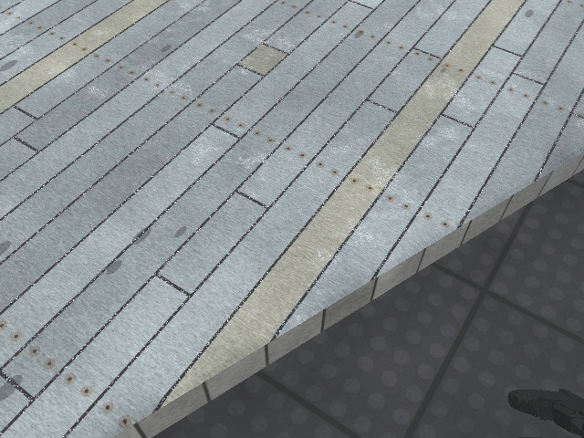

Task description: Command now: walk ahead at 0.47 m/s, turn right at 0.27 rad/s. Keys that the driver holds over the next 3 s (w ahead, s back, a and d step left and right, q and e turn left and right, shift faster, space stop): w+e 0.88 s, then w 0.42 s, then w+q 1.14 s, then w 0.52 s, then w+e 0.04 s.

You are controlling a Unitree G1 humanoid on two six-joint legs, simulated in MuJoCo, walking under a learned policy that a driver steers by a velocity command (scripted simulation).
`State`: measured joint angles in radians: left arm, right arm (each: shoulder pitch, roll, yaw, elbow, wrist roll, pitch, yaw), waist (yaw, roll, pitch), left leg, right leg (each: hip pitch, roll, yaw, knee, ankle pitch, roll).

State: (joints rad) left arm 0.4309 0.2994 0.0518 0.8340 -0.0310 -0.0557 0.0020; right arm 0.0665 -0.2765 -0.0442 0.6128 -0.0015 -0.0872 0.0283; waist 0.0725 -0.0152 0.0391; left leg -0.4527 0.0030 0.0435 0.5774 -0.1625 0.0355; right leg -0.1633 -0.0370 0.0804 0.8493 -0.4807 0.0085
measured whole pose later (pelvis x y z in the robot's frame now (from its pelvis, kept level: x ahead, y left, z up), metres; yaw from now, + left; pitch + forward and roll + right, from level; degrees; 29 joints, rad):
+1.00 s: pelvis +0.53 -0.12 +0.01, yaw -33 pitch +2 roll +1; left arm 0.32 0.30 0.06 0.68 -0.02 -0.02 0.02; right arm 0.16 -0.27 -0.05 0.70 -0.02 -0.11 0.01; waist 0.02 -0.04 -0.02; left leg -0.32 -0.03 0.00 0.52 -0.24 0.01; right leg -0.32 0.13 0.19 1.03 -0.49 -0.02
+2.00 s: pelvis +0.96 -0.42 +0.03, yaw -17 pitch +1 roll +1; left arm 0.34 0.22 0.02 0.88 -0.01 -0.03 0.02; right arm 0.08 -0.19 0.00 0.59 0.01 -0.03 0.03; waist -0.03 -0.01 0.02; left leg -0.76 -0.05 0.15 1.18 -0.46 0.17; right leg -0.12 -0.07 -0.08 0.94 -0.21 0.00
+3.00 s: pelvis +1.55 -0.50 +0.13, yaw +6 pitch +2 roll -2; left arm 0.41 0.30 0.04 0.87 -0.02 -0.06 -0.02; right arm 0.01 -0.26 -0.01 0.62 0.00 -0.08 0.03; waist 0.10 0.00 0.01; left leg -0.46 0.02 0.02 0.52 -0.10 0.07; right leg -0.04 -0.02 -0.02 0.51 -0.42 0.02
